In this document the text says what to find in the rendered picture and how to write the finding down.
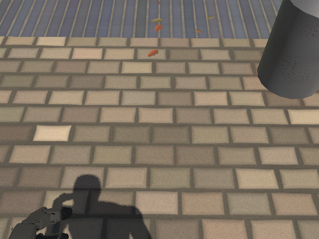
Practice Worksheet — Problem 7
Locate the robot left hand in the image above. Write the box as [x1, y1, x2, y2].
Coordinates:
[8, 206, 73, 239]

